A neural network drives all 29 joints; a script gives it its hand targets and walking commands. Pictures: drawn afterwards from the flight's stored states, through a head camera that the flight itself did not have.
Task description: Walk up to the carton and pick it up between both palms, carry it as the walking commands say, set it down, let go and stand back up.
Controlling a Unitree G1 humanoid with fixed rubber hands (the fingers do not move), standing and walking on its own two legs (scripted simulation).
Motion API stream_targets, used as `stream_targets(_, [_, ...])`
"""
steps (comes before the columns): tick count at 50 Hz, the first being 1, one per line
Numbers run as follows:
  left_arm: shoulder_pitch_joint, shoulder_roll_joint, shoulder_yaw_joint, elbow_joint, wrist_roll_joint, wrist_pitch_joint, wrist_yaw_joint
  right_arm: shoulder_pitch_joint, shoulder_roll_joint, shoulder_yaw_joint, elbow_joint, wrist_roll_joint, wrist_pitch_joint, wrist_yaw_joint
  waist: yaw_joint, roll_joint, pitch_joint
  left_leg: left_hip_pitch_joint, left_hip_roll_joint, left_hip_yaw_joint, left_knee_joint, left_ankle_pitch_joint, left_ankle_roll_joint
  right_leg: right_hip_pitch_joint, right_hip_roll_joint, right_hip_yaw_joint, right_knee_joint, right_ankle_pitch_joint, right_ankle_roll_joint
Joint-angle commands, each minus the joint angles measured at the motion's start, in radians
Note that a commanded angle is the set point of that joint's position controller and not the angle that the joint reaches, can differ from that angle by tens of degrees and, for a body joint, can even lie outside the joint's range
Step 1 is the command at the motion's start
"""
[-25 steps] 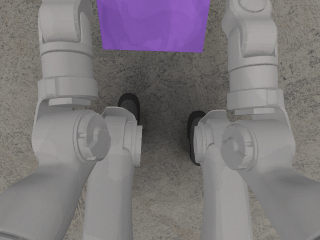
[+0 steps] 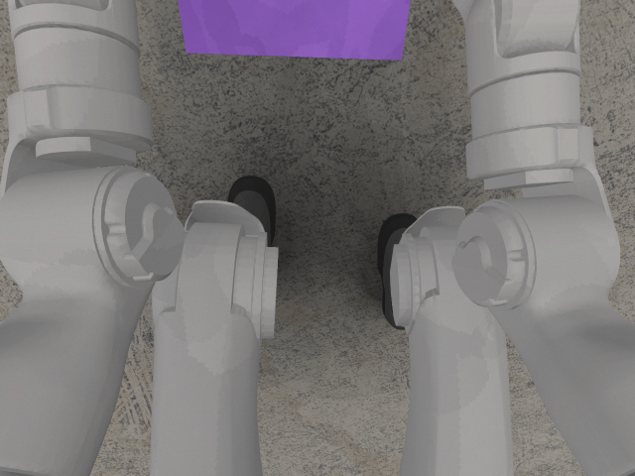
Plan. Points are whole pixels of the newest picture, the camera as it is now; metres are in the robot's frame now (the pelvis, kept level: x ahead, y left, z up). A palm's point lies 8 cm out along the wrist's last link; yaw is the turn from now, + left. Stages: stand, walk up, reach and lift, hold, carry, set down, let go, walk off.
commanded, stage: set down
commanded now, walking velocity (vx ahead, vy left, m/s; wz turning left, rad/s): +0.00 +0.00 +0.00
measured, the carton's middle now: out of the picture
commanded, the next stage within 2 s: none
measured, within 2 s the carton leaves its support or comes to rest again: rests again in 1.76 s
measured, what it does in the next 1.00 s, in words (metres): stands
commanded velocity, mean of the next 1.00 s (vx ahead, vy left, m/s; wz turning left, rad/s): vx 0.00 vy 0.00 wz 0.00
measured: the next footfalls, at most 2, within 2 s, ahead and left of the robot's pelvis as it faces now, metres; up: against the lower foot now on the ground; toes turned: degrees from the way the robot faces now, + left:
none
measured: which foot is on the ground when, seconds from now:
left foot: down 0.00-1.00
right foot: down 0.00-1.00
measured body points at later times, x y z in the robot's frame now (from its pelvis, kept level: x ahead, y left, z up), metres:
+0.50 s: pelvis +0.00 +0.00 -0.01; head +0.40 +0.04 +0.19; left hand +0.57 +0.22 -0.19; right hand +0.58 -0.06 -0.20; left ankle +0.13 +0.12 -0.37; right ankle +0.09 -0.13 -0.37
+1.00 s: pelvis +0.01 +0.00 -0.01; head +0.41 +0.04 +0.18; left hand +0.58 +0.22 -0.20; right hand +0.59 -0.07 -0.21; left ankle +0.13 +0.12 -0.37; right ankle +0.09 -0.13 -0.37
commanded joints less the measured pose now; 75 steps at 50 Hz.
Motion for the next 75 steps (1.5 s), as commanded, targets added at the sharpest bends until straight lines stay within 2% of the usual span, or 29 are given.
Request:
stream_targets(1, [-0.349, -0.924, -0.392, 0.138, -0.253, -0.054, -0.239, -0.747, 0.749, 0.474, -0.043, 0.268, -0.125, 0.260, 0.075, -0.049, -1.386, 0.990, -0.063, 0.069, -0.032, 0.534, 0.029, 0.102, 0.049, -0.175, -0.135, 0.259, -0.045])
stream_targets(3, [-0.352, -0.889, -0.389, 0.106, -0.255, -0.066, -0.239, -0.710, 0.743, 0.436, -0.025, 0.256, -0.125, 0.255, 0.060, -0.054, -1.358, 0.928, -0.057, 0.068, -0.029, 0.516, 0.033, 0.128, 0.053, -0.163, -0.118, 0.276, -0.051])
stream_targets(4, [-0.346, -0.896, -0.384, 0.135, -0.241, -0.065, -0.242, -0.736, 0.756, 0.453, -0.044, 0.266, -0.128, 0.257, 0.089, -0.035, -1.360, 0.950, -0.060, 0.074, -0.028, 0.520, 0.032, 0.128, 0.055, -0.158, -0.112, 0.276, -0.052])
stream_targets(5, [-0.387, -0.893, -0.389, 0.122, -0.248, -0.065, -0.245, -0.724, 0.725, 0.451, -0.026, 0.262, -0.126, 0.258, 0.058, -0.035, -1.316, 0.987, -0.060, 0.061, -0.018, 0.542, 0.031, 0.024, 0.053, -0.172, -0.129, 0.237, -0.046])
stream_targets(11, [-0.326, -0.871, -0.341, 0.161, -0.204, -0.061, -0.241, -0.705, 0.728, 0.432, 0.002, 0.253, -0.120, 0.262, 0.104, -0.069, -1.232, 0.893, -0.060, 0.068, -0.031, 0.488, 0.039, 0.067, 0.053, -0.153, -0.122, 0.233, -0.048])
stream_targets(15, [-0.329, -0.861, -0.334, 0.150, -0.202, -0.060, -0.245, -0.637, 0.743, 0.376, 0.061, 0.226, -0.113, 0.267, 0.068, -0.031, -1.149, 0.895, -0.054, 0.057, -0.047, 0.460, 0.036, -0.008, 0.054, -0.157, -0.119, 0.197, -0.049])
stream_targets(19, [-0.291, -0.822, -0.311, 0.153, -0.199, -0.068, -0.244, -0.692, 0.702, 0.423, -0.012, 0.258, -0.128, 0.273, 0.123, -0.064, -1.165, 0.861, -0.059, 0.068, -0.028, 0.489, 0.041, 0.029, 0.046, -0.142, -0.117, 0.234, -0.051])
stream_targets(25, [-0.257, -0.851, -0.301, 0.183, -0.199, -0.072, -0.252, -0.618, 0.699, 0.402, 0.067, 0.228, -0.123, 0.269, 0.092, -0.087, -1.085, 0.801, -0.057, 0.064, -0.021, 0.462, 0.043, 0.009, 0.041, -0.145, -0.113, 0.225, -0.047])
stream_targets(27, [-0.236, -0.816, -0.292, 0.210, -0.168, -0.067, -0.250, -0.627, 0.711, 0.400, 0.050, 0.241, -0.124, 0.279, 0.126, -0.080, -1.083, 0.844, -0.052, 0.057, -0.036, 0.472, 0.048, -0.021, 0.041, -0.151, -0.108, 0.198, -0.046])
stream_targets(28, [-0.229, -0.829, -0.282, 0.201, -0.166, -0.062, -0.251, -0.581, 0.705, 0.361, 0.099, 0.213, -0.117, 0.281, 0.099, -0.052, -1.033, 0.836, -0.054, 0.060, -0.057, 0.456, 0.042, -0.056, 0.049, -0.149, -0.118, 0.193, -0.052])
stream_targets(31, [-0.203, -0.825, -0.264, 0.206, -0.158, -0.065, -0.256, -0.570, 0.707, 0.374, 0.066, 0.223, -0.123, 0.283, 0.124, -0.050, -1.047, 0.816, -0.050, 0.062, -0.034, 0.445, 0.050, -0.014, 0.048, -0.133, -0.114, 0.203, -0.059])
stream_targets(32, [-0.202, -0.806, -0.232, 0.221, -0.146, -0.070, -0.256, -0.564, 0.732, 0.384, 0.096, 0.217, -0.110, 0.286, 0.142, -0.104, -1.018, 0.795, -0.057, 0.068, -0.035, 0.437, 0.058, -0.029, 0.047, -0.130, -0.127, 0.187, -0.051])
stream_targets(33, [-0.201, -0.807, -0.251, 0.232, -0.149, -0.063, -0.257, -0.584, 0.697, 0.362, 0.074, 0.218, -0.120, 0.283, 0.144, -0.060, -1.027, 0.797, -0.053, 0.066, -0.044, 0.424, 0.051, -0.024, 0.047, -0.132, -0.113, 0.177, -0.061])
stream_targets(36, [-0.177, -0.778, -0.240, 0.244, -0.144, -0.061, -0.255, -0.572, 0.694, 0.379, 0.075, 0.219, -0.117, 0.275, 0.128, -0.105, -1.036, 0.785, -0.049, 0.061, -0.030, 0.426, 0.060, 0.004, 0.042, -0.135, -0.116, 0.200, -0.048])
stream_targets(37, [-0.149, -0.808, -0.234, 0.260, -0.132, -0.062, -0.263, -0.552, 0.728, 0.381, 0.113, 0.217, -0.111, 0.285, 0.157, -0.099, -0.982, 0.743, -0.054, 0.069, -0.041, 0.417, 0.061, -0.006, 0.049, -0.131, -0.110, 0.198, -0.051])
stream_targets(45, [-0.151, -0.753, -0.218, 0.240, -0.125, -0.057, -0.266, -0.485, 0.676, 0.330, 0.130, 0.174, -0.109, 0.294, 0.101, -0.073, -0.935, 0.793, -0.048, 0.047, -0.040, 0.418, 0.057, -0.087, 0.043, -0.136, -0.122, 0.155, -0.057])
stream_targets(50, [-0.084, -0.796, -0.202, 0.293, -0.107, -0.055, -0.274, -0.473, 0.681, 0.336, 0.137, 0.176, -0.114, 0.294, 0.133, -0.057, -0.914, 0.775, -0.049, 0.055, -0.017, 0.457, 0.060, -0.063, 0.043, -0.112, -0.123, 0.185, -0.064])
stream_targets(51, [-0.102, -0.773, -0.207, 0.270, -0.119, -0.068, -0.273, -0.463, 0.678, 0.366, 0.143, 0.181, -0.115, 0.291, 0.136, -0.131, -0.944, 0.762, -0.056, 0.043, -0.009, 0.480, 0.065, -0.031, 0.036, -0.123, -0.115, 0.208, -0.050])
stream_targets(53, [-0.104, -0.773, -0.213, 0.261, -0.109, -0.063, -0.271, -0.445, 0.683, 0.329, 0.174, 0.173, -0.111, 0.294, 0.122, -0.049, -0.902, 0.785, -0.050, 0.052, -0.022, 0.477, 0.056, -0.081, 0.043, -0.121, -0.111, 0.198, -0.058])
stream_targets(55, [-0.068, -0.770, -0.204, 0.285, -0.099, -0.064, -0.274, -0.434, 0.698, 0.334, 0.161, 0.166, -0.113, 0.301, 0.133, -0.064, -0.913, 0.790, -0.052, 0.044, -0.025, 0.468, 0.061, -0.090, 0.047, -0.124, -0.109, 0.177, -0.061])
stream_targets(56, [-0.101, -0.776, -0.209, 0.269, -0.121, -0.063, -0.275, -0.439, 0.660, 0.337, 0.166, 0.161, -0.112, 0.294, 0.096, -0.088, -0.931, 0.803, -0.052, 0.042, -0.010, 0.489, 0.058, -0.091, 0.039, -0.127, -0.112, 0.186, -0.057])
stream_targets(61, [-0.101, -0.747, -0.210, 0.271, -0.111, -0.075, -0.269, -0.471, 0.695, 0.365, 0.128, 0.187, -0.123, 0.294, 0.152, -0.087, -0.927, 0.819, -0.046, 0.034, 0.002, 0.528, 0.065, -0.087, 0.044, -0.120, -0.101, 0.196, -0.055])
stream_targets(64, [-0.067, -0.750, -0.207, 0.295, -0.111, -0.065, -0.267, -0.418, 0.673, 0.328, 0.177, 0.167, -0.117, 0.290, 0.111, -0.064, -0.923, 0.836, -0.040, 0.028, -0.010, 0.518, 0.053, -0.125, 0.041, -0.131, -0.102, 0.180, -0.053])
stream_targets(65, [-0.083, -0.723, -0.192, 0.269, -0.105, -0.076, -0.268, -0.457, 0.655, 0.343, 0.155, 0.182, -0.121, 0.292, 0.155, -0.076, -0.887, 0.798, -0.041, 0.040, -0.005, 0.514, 0.055, -0.114, 0.034, -0.111, -0.109, 0.176, -0.057])
stream_targets(68, [-0.051, -0.734, -0.191, 0.306, -0.103, -0.077, -0.264, -0.437, 0.660, 0.361, 0.158, 0.189, -0.122, 0.286, 0.150, -0.090, -0.931, 0.859, -0.042, 0.032, 0.016, 0.554, 0.065, -0.116, 0.038, -0.122, -0.106, 0.167, -0.048])
stream_targets(69, [-0.070, -0.716, -0.208, 0.292, -0.122, -0.074, -0.266, -0.416, 0.646, 0.334, 0.167, 0.173, -0.124, 0.277, 0.106, -0.101, -0.935, 0.809, -0.044, 0.037, 0.004, 0.504, 0.058, -0.066, 0.040, -0.132, -0.110, 0.194, -0.047])
stream_targets(72, [-0.082, -0.657, -0.163, 0.271, -0.086, -0.087, -0.256, -0.431, 0.625, 0.325, 0.173, 0.176, -0.121, 0.277, 0.154, -0.093, -0.922, 0.823, -0.037, 0.037, 0.006, 0.529, 0.062, -0.099, 0.037, -0.115, -0.101, 0.193, -0.050])
stream_targets(74, [-0.097, -0.648, -0.190, 0.272, -0.116, -0.086, -0.246, -0.430, 0.557, 0.311, 0.173, 0.159, -0.131, 0.267, 0.100, -0.087, -0.938, 0.839, -0.032, 0.026, -0.007, 0.513, 0.046, -0.080, 0.038, -0.136, -0.096, 0.194, -0.046])
stream_targets(75, [-0.057, -0.665, -0.163, 0.282, -0.089, -0.090, -0.244, -0.450, 0.592, 0.327, 0.142, 0.183, -0.133, 0.271, 0.180, -0.076, -0.965, 0.844, -0.040, 0.043, 0.002, 0.539, 0.053, -0.036, 0.041, -0.110, -0.102, 0.199, -0.049])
